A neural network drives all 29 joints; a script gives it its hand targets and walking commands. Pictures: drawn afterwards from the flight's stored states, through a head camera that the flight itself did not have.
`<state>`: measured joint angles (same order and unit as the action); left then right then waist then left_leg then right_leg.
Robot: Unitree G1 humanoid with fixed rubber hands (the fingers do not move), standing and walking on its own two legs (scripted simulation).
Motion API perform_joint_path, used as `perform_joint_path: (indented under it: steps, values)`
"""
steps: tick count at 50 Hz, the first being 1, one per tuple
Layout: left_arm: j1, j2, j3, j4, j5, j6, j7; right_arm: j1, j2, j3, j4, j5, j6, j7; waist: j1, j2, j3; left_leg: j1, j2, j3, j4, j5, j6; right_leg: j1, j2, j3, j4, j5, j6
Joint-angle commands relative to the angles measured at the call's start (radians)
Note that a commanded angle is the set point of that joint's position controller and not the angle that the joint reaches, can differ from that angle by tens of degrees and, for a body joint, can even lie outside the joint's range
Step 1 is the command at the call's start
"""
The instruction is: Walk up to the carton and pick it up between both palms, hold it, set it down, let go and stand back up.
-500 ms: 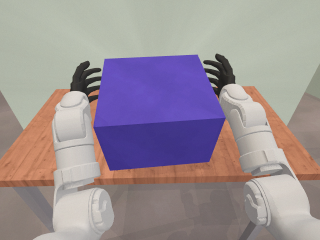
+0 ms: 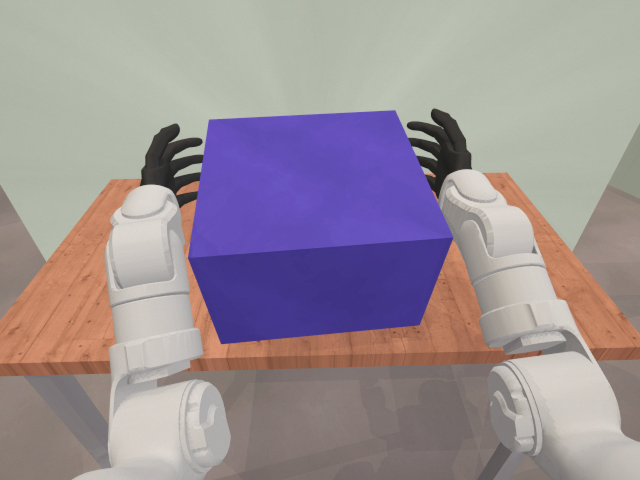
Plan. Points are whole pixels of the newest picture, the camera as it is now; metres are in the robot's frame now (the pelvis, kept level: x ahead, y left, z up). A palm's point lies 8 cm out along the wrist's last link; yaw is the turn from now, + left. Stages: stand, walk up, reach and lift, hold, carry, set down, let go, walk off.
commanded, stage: hold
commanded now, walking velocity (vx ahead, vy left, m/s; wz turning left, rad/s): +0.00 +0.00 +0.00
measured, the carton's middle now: (312, 221) +0.37 +0.01 +0.20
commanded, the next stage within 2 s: none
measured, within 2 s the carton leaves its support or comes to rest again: neither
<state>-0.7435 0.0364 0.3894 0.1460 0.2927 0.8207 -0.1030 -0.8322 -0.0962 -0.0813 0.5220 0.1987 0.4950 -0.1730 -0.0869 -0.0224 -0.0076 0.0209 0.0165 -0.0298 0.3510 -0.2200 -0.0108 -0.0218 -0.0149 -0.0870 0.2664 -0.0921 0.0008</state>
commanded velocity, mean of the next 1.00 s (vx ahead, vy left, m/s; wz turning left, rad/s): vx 0.00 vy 0.00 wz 0.00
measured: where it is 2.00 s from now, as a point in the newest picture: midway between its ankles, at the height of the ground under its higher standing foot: outside the picture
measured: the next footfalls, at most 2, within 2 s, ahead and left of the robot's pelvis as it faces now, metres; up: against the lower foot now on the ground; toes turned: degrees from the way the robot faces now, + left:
none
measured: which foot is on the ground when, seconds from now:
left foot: down 0.00-1.00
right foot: down 0.00-1.00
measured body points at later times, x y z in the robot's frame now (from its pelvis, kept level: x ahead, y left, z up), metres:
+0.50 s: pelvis +0.00 +0.00 +0.00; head -0.06 +0.01 +0.45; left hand +0.39 +0.17 +0.25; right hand +0.39 -0.17 +0.25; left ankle -0.01 +0.12 -0.75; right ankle +0.05 -0.12 -0.75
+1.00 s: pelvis +0.00 +0.00 +0.00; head -0.06 +0.02 +0.45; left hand +0.38 +0.17 +0.24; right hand +0.38 -0.16 +0.25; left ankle -0.01 +0.12 -0.75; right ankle +0.05 -0.12 -0.75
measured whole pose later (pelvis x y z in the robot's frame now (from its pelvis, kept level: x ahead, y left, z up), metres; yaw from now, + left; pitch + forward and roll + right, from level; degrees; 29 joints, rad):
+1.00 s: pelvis +0.00 +0.00 +0.00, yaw +0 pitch -8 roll -1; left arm -0.74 0.02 0.39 0.15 0.30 0.81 -0.10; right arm -0.83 -0.11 -0.07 0.52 0.23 0.50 -0.18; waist -0.10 -0.02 -0.01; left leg 0.02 0.01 -0.02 0.34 -0.21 -0.01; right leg -0.02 -0.02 -0.08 0.25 -0.09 0.00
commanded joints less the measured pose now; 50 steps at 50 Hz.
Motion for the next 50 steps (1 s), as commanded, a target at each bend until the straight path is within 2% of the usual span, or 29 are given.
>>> perform_joint_path:
  steps: [1,10,11,12,14,20,21,24,27,37,41,44,50]
  values:
    - [-0.679,-0.485,-0.464,-0.085,-0.164,-0.05,-0.133,-0.706,0.583,0.361,-0.239,0.118,-0.034,0.109,-0.006,0.056,-0.336,-0.211,-0.069,0.053,-0.091,0.229,-0.028,0.326,0.075,0.026,0.029,0.104,0.014]
    - [-0.687,-0.483,-0.457,-0.072,-0.163,-0.053,-0.134,-0.713,0.589,0.358,-0.23,0.115,-0.035,0.109,-0.005,0.053,-0.336,-0.218,-0.071,0.054,-0.094,0.211,-0.024,0.327,0.073,0.026,0.029,0.1,0.015]
    - [-0.702,-0.486,-0.447,-0.016,-0.159,-0.051,-0.141,-0.704,0.545,0.31,-0.159,0.11,-0.025,0.112,-0.028,0.067,-0.268,-0.244,-0.07,0.045,-0.124,0.141,-0.029,0.295,0.066,0.037,0.015,0.06,0.01]
    - [-0.703,-0.498,-0.45,-0.022,-0.17,-0.057,-0.148,-0.729,0.565,0.318,-0.198,0.109,-0.034,0.112,-0.022,0.051,-0.301,-0.262,-0.073,0.047,-0.13,0.114,-0.021,0.312,0.062,0.04,0.015,0.061,0.014]
    - [-0.716,-0.504,-0.464,-0.055,-0.182,-0.068,-0.145,-0.725,0.577,0.336,-0.21,0.126,-0.037,0.111,-0.025,0.06,-0.35,-0.245,-0.074,0.041,-0.117,0.166,-0.027,0.341,0.064,0.045,0.031,0.125,0.014]
    - [-0.698,-0.503,-0.442,-0.035,-0.168,-0.07,-0.134,-0.736,0.575,0.352,-0.202,0.138,-0.038,0.114,0.003,0.043,-0.36,-0.238,-0.073,0.039,-0.115,0.186,-0.022,0.339,0.072,0.041,0.031,0.123,0.014]
    - [-0.71,-0.498,-0.439,-0.036,-0.166,-0.071,-0.134,-0.726,0.572,0.345,-0.18,0.135,-0.034,0.114,-0.004,0.046,-0.348,-0.238,-0.072,0.04,-0.119,0.179,-0.023,0.33,0.072,0.041,0.029,0.113,0.013]
    - [-0.695,-0.494,-0.441,-0.05,-0.17,-0.069,-0.133,-0.723,0.575,0.36,-0.206,0.145,-0.037,0.11,-0.003,0.036,-0.368,-0.218,-0.075,0.04,-0.105,0.215,-0.024,0.344,0.073,0.043,0.033,0.161,0.018]
    - [-0.701,-0.489,-0.441,-0.045,-0.17,-0.069,-0.136,-0.723,0.577,0.354,-0.208,0.139,-0.034,0.109,-0.007,0.027,-0.356,-0.228,-0.078,0.042,-0.112,0.18,-0.018,0.334,0.068,0.044,0.024,0.142,0.021]
    - [-0.68,-0.489,-0.455,-0.093,-0.167,-0.063,-0.137,-0.695,0.57,0.371,-0.239,0.153,-0.028,0.099,-0.009,0.048,-0.359,-0.205,-0.078,0.04,-0.1,0.228,-0.029,0.346,0.072,0.042,0.033,0.184,0.021]
    - [-0.683,-0.493,-0.469,-0.103,-0.176,-0.063,-0.136,-0.686,0.567,0.365,-0.248,0.15,-0.026,0.098,-0.024,0.046,-0.359,-0.197,-0.077,0.039,-0.097,0.232,-0.033,0.338,0.072,0.041,0.031,0.187,0.021]
    - [-0.688,-0.497,-0.465,-0.099,-0.171,-0.061,-0.137,-0.683,0.561,0.356,-0.223,0.144,-0.023,0.103,-0.021,0.056,-0.336,-0.207,-0.073,0.039,-0.108,0.212,-0.035,0.326,0.074,0.04,0.028,0.149,0.015]
    - [-0.669,-0.498,-0.458,-0.085,-0.167,-0.055,-0.133,-0.703,0.559,0.368,-0.245,0.151,-0.029,0.107,-0.007,0.046,-0.353,-0.2,-0.072,0.039,-0.098,0.244,-0.033,0.338,0.076,0.04,0.031,0.175,0.014]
